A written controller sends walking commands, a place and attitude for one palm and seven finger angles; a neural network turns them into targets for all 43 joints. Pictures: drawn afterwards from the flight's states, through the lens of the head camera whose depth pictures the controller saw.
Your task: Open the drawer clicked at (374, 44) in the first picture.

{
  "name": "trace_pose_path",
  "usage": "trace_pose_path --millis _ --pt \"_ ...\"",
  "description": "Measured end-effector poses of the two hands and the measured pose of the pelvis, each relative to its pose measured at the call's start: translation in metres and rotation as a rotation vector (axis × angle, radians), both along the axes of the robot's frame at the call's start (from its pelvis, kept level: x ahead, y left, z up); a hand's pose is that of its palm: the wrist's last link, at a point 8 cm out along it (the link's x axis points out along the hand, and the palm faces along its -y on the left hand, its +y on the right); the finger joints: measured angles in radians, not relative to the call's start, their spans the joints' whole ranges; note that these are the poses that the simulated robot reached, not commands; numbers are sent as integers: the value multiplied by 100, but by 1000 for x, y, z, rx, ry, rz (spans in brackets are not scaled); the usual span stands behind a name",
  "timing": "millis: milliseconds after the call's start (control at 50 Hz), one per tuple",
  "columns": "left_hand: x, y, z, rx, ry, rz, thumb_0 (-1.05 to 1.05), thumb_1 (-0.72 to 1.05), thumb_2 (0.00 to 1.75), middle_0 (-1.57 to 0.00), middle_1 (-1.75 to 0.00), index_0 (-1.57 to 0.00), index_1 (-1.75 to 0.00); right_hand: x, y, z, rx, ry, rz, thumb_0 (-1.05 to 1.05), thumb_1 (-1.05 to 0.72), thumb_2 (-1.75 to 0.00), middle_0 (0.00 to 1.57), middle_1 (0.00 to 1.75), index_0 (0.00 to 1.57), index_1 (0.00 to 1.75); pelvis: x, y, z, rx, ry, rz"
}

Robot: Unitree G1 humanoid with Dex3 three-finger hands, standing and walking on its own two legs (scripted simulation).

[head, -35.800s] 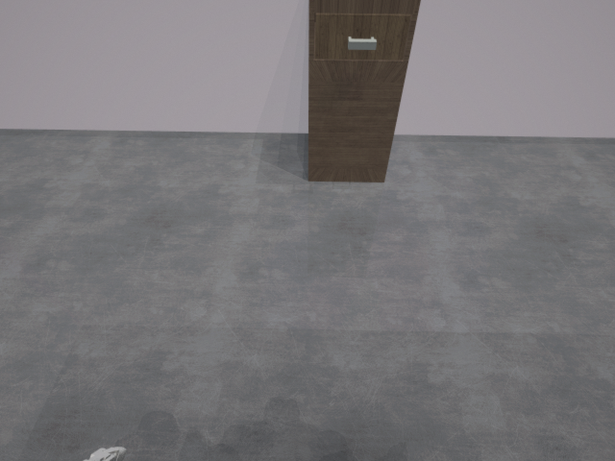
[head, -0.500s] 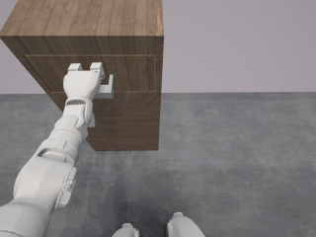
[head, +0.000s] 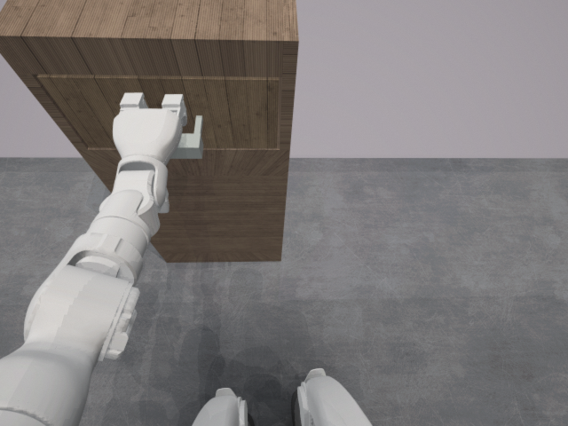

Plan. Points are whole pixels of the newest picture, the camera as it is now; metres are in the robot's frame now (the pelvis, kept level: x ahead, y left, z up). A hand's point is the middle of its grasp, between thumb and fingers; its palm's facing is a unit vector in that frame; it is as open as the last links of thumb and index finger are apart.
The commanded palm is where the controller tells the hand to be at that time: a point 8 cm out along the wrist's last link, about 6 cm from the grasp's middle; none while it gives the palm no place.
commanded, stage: lower the fingers behind the handle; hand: left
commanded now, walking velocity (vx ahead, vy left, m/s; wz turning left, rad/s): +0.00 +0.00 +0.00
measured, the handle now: (170, 134) +0.56 +0.13 +0.01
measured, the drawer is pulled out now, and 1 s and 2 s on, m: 0.00 0.00 0.00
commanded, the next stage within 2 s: lift the hand off the handle in 0.26 s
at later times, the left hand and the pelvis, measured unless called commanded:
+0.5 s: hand (159, 151) +0.52 +0.15 +0.02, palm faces -0.01 +0.02 -1.00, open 13.8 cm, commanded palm +0.51 +0.15 +0.04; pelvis -0.02 +0.00 -0.01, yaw +0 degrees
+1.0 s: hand (155, 143) +0.52 +0.15 +0.04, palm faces -0.05 -0.02 -1.00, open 13.7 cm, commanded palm +0.51 +0.15 +0.09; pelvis -0.01 +0.00 +0.01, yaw +0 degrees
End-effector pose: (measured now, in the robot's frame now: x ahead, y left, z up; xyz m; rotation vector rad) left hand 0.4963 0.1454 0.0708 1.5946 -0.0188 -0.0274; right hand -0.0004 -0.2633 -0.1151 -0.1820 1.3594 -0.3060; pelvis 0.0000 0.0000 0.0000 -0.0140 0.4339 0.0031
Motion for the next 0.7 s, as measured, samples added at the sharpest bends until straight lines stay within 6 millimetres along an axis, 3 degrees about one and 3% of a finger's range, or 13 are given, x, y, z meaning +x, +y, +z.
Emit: trace_pose_path --millis 400,700 --pt "6 -1 3 1 12 6 0 -49 30 -30 -134 -33 -121 -26 3 -5 -11 18 -14 1 -90 -90 20 30 21 30 -14 1 -8 -1 16 -1" --pt "9 -1 4 -1 2 7 0 -49 30 -34 -134 -35 -125 -33 0 -8 -21 24 -6 1 -90 -90 20 30 21 30 -20 0 -13 -6 27 9"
